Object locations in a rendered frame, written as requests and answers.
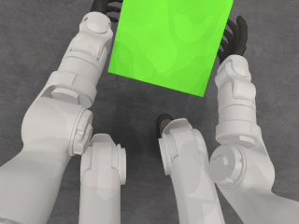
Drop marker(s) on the left robot hand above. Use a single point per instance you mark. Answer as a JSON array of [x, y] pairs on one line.
[[102, 7]]

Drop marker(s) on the right robot upper arm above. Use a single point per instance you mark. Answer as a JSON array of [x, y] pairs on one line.
[[245, 178]]

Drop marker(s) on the carton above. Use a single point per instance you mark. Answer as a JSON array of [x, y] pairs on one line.
[[169, 43]]

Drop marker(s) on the left robot forearm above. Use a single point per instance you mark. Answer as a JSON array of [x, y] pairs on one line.
[[82, 65]]

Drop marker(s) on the right robot hand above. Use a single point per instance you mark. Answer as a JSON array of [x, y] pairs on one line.
[[236, 42]]

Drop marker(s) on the robot left shin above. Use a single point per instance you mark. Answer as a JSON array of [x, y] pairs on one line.
[[86, 158]]

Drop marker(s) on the robot left thigh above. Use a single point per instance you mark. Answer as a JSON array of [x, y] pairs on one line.
[[100, 186]]

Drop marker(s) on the right robot forearm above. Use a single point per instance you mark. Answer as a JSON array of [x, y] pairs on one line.
[[236, 106]]

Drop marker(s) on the left robot upper arm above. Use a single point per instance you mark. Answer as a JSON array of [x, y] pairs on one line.
[[53, 132]]

